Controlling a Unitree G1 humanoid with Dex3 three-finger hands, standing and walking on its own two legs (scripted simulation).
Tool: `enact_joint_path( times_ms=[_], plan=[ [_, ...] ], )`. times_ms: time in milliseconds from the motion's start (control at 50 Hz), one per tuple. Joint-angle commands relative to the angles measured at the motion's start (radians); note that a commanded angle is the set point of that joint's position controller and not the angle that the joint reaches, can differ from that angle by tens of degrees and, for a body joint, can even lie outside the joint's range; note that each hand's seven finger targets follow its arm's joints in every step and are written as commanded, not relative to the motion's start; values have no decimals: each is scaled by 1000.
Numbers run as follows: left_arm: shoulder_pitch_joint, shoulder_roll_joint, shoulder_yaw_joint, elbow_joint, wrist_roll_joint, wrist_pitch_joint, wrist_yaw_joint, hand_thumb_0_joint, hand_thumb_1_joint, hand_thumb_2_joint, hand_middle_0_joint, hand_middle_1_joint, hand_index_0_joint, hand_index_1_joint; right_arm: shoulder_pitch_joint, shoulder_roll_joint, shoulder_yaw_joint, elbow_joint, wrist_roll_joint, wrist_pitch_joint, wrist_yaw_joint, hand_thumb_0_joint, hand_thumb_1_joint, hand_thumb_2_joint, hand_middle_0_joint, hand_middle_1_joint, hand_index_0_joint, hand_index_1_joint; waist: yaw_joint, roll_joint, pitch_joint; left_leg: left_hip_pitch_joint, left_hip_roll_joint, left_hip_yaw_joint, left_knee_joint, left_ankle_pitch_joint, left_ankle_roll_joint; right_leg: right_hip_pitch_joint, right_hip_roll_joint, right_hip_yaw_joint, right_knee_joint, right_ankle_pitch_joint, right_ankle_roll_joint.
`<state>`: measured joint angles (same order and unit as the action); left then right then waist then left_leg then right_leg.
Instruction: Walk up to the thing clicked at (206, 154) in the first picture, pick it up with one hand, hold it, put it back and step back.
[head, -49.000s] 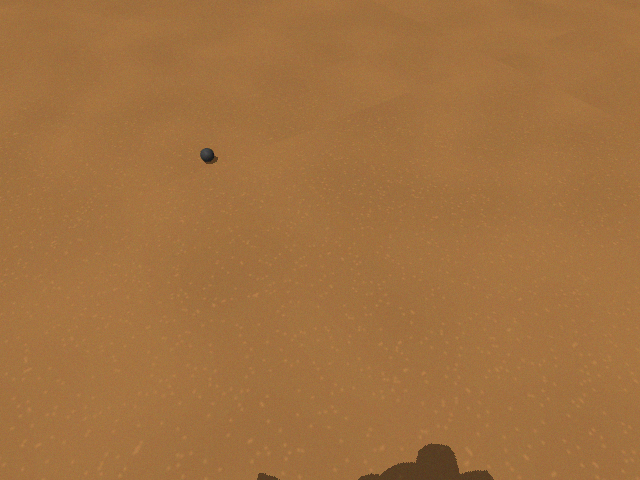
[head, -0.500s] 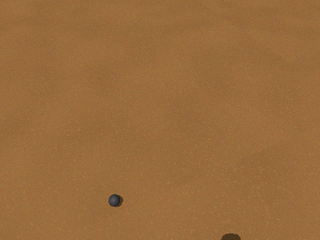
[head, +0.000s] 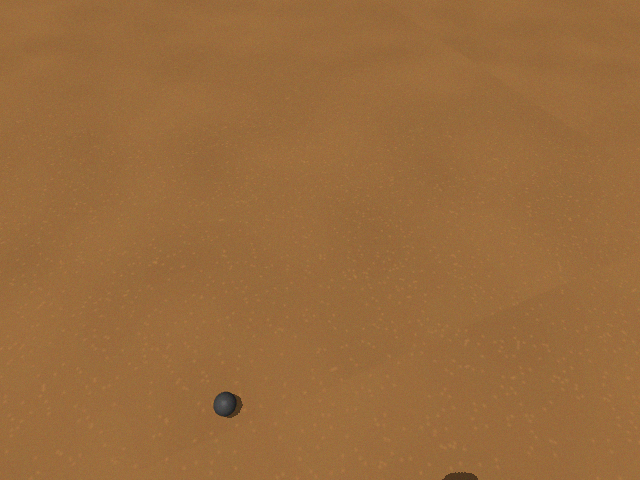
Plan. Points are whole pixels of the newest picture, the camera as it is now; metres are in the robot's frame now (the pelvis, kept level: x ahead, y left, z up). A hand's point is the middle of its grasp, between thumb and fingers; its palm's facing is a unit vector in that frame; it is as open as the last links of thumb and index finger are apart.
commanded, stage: stand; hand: left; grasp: from above
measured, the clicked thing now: (225, 403) +0.45 +0.27 -0.75
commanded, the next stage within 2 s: step back in 0.16 s
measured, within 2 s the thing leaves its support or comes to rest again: neither
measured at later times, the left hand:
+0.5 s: hand out of the picture +0.08 +0.31 -0.19, palm faces -0.03 -0.93 -0.36, open 7.4 cm
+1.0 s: hand out of the picture -0.01 +0.35 -0.17, palm faces -0.09 -0.91 -0.40, open 7.4 cm
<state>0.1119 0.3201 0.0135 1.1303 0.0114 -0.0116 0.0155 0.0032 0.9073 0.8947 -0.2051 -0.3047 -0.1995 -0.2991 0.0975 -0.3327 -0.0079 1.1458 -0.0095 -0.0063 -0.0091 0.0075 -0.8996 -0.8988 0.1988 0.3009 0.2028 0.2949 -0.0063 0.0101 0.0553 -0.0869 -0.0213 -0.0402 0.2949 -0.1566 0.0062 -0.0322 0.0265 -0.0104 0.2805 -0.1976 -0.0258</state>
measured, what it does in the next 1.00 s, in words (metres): walks backwards: left foot, then right foot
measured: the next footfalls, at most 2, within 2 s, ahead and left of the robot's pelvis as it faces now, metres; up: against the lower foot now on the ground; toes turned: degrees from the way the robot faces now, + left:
left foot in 0.48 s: -0.04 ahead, +0.16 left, +0.00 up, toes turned -2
right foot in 0.96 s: -0.09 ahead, -0.03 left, +0.00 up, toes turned +0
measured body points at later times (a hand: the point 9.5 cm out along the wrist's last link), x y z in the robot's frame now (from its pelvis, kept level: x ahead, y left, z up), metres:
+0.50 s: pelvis -0.05 +0.05 -0.02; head +0.03 +0.07 +0.42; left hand +0.08 +0.36 -0.16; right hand +0.01 -0.28 -0.14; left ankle -0.08 +0.16 -0.75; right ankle -0.03 -0.10 -0.75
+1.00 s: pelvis -0.13 +0.09 -0.03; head -0.08 +0.08 +0.42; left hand -0.01 +0.39 -0.14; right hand -0.03 -0.22 -0.15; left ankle -0.08 +0.16 -0.75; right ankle -0.13 -0.03 -0.75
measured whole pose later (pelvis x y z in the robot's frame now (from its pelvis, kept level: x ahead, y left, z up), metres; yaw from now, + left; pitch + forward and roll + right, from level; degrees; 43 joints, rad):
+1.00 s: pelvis -0.13 +0.09 -0.03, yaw -4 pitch -4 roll -1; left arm 0.15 0.36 0.07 0.88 0.03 0.05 0.01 0.00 0.91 0.89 -0.20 -0.30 -0.20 -0.30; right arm 0.09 -0.37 -0.05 0.87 0.00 0.04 -0.02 0.01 -0.90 -0.90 0.20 0.30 0.21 0.30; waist -0.02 0.03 0.20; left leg -0.31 -0.02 0.06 0.66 -0.28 0.08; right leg -0.23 0.06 0.05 0.63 -0.33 -0.02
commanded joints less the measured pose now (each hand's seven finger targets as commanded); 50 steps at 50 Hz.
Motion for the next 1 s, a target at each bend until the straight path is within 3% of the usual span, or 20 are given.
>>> enact_joint_path(
  times_ms=[0,120,140,200,260,280,320,400,440,480,500,520,540,560,600,720,840,940,960,980],
  plan=[
    [-39,211,40,-66,0,-24,8,0,900,900,-200,-300,-200,-300,-46,-201,-34,-58,-2,-27,-13,0,-900,-900,200,300,200,300,6,-6,-79,35,136,-102,-24,195,21,-32,-151,106,-39,181,2],
    [-36,220,38,-65,1,-25,8,0,900,900,-200,-300,-200,-300,-39,-203,-36,-56,-2,-23,-11,0,-900,-900,200,300,200,300,2,-21,-62,18,133,-103,-32,146,21,-36,-151,114,-51,147,2],
    [-27,294,94,-70,-11,-13,11,0,900,900,-200,-300,-200,-300,-71,-242,-49,-79,-5,-5,-6,0,-900,-900,200,300,200,300,7,-34,75,-95,106,-91,94,249,42,-119,-141,125,19,287,-4],
    [-8,303,107,-118,-11,-5,16,0,900,900,-200,-300,-200,-300,-23,-205,-50,-116,9,8,-6,0,-900,-900,200,300,200,300,-4,-84,4,-122,22,-26,277,133,27,-104,-231,192,18,414,-102],
    [-71,304,116,-192,4,0,17,0,900,900,-200,-300,-200,-300,45,-211,-69,-142,2,29,-2,0,-900,-900,200,300,200,300,-10,-163,-69,-173,-25,-25,547,-334,29,-124,-372,293,44,472,-236],
    [-70,305,117,-212,13,2,18,0,900,900,-200,-300,-200,-300,55,-225,-78,-160,-1,36,-1,0,-900,-900,200,300,200,300,-8,-152,-81,-197,-17,-51,616,-382,34,-132,-394,298,65,488,-258],
    [-127,299,117,-253,15,6,19,0,900,900,-200,-300,-200,-300,90,-230,-83,-178,6,44,2,0,-900,-900,200,300,200,300,-35,-153,-92,-215,0,-76,661,-371,41,-151,-380,256,106,501,-237],
    [-80,280,105,-286,22,20,19,0,900,900,-200,-300,-200,-300,76,-209,-78,-220,6,31,-1,0,-900,-900,200,300,200,300,7,-133,-105,-252,7,-20,403,-269,22,-39,-282,191,222,501,-164],
    [-81,288,103,-300,5,37,14,0,900,900,-200,-300,-200,-300,111,-196,-81,-218,-5,15,-4,0,-900,-900,200,300,200,300,-19,-104,-117,-173,10,24,93,17,16,-23,-214,123,338,459,-97],
    [-69,230,95,-330,-16,48,8,0,900,900,-200,-300,-200,-300,109,-299,-114,-233,-24,4,-12,0,-900,-900,200,300,200,300,-8,92,-153,20,200,-215,104,594,76,-239,-24,54,523,128,-8],
    [-66,203,91,-330,-13,55,15,0,900,900,-200,-300,-200,-300,103,-334,-120,-245,-25,3,-12,0,-900,-900,200,300,200,300,-9,157,-132,115,297,-331,111,736,152,-425,91,68,627,-390,2],
    [-60,227,94,-329,-1,58,26,0,900,900,-200,-300,-200,-300,113,-384,-126,-255,-15,4,-13,0,-900,-900,200,300,200,300,-46,172,-147,41,381,-392,128,749,247,-399,86,166,743,-503,14],
    [-96,236,94,-322,5,59,32,0,900,900,-200,-300,-200,-300,101,-363,-127,-257,-15,4,-18,0,-900,-900,200,300,200,300,-55,149,-114,-21,371,-403,97,647,234,-405,73,201,805,-481,8],
    [-106,245,99,-322,2,63,29,0,900,900,-200,-300,-200,-300,74,-336,-120,-268,-13,6,-23,0,-900,-900,200,300,200,300,-47,123,-101,-29,313,-304,105,615,180,-405,73,234,829,-423,-1],
    [-13,228,95,-307,-19,70,20,0,900,900,-200,-300,-200,-300,4,-280,-105,-288,-17,7,-34,0,-900,-900,200,300,200,300,21,118,-94,62,195,-149,144,635,75,-474,82,226,859,-265,-9],
    [-11,226,101,-338,-2,55,20,0,900,900,-200,-300,-200,-300,79,-254,-104,-308,-8,12,-43,0,-900,-900,200,300,200,300,-38,109,-92,155,227,-161,184,639,137,-465,59,160,699,-275,43],
    [25,226,107,-338,10,47,11,0,900,900,-200,-300,-200,-300,58,-271,-111,-337,-2,18,-35,0,-900,-900,200,300,200,300,-39,103,-107,70,250,-194,188,471,162,-321,8,86,433,-233,17],
    [128,230,118,-308,22,35,-1,0,900,900,-200,-300,-200,-300,-17,-283,-108,-361,7,19,-23,0,-900,-900,200,300,200,300,22,39,-127,-132,251,-218,199,183,151,-115,-11,90,247,-5,-42],
    [131,255,125,-312,27,31,-2,0,900,900,-200,-300,-200,-300,-26,-268,-103,-366,13,18,-21,0,-900,-900,200,300,200,300,24,-34,-132,-200,211,-192,242,103,130,-86,-58,166,255,89,-69],
    [106,293,133,-329,22,33,-6,0,900,900,-200,-300,-200,-300,-42,-256,-105,-373,16,20,-19,0,-900,-900,200,300,200,300,25,-139,-93,-257,99,-119,355,-52,80,-142,-150,302,189,106,-152]
  ],
)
